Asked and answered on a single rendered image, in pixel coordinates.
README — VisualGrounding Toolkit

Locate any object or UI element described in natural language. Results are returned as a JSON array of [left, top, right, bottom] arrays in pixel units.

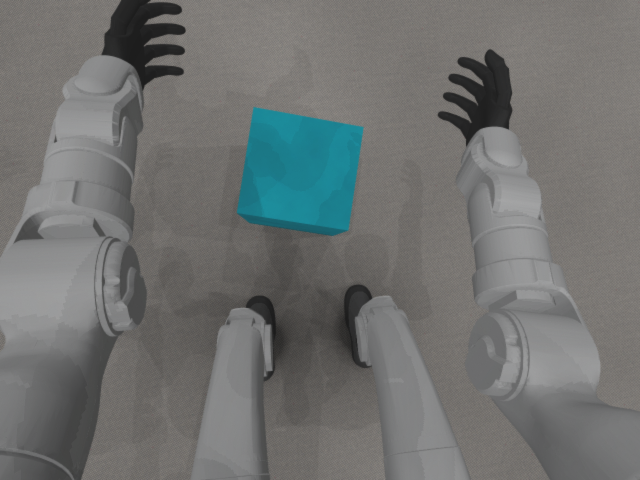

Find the robot right hand
[[438, 49, 512, 147]]

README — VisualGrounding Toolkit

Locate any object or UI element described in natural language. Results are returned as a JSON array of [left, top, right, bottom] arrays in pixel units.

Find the robot right upper arm
[[465, 309, 640, 480]]

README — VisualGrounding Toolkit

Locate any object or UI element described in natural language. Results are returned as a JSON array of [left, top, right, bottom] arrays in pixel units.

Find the robot left upper arm
[[0, 236, 147, 480]]

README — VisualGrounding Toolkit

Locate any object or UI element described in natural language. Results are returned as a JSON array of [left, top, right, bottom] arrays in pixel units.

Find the right robot thigh
[[355, 305, 471, 480]]

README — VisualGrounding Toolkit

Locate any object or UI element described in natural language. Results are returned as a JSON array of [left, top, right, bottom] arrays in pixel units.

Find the left robot forearm
[[0, 55, 144, 334]]

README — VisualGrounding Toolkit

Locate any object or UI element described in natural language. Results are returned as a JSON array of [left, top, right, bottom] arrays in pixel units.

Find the left robot shin
[[217, 308, 264, 343]]

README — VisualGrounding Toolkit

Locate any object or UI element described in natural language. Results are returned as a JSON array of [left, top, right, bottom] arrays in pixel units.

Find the right robot forearm
[[456, 127, 600, 386]]

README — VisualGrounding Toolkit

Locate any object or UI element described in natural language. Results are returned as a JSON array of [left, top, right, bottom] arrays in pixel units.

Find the robot left hand
[[102, 0, 186, 90]]

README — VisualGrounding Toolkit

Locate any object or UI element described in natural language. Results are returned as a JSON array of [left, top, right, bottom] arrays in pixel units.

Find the carton
[[237, 107, 364, 236]]

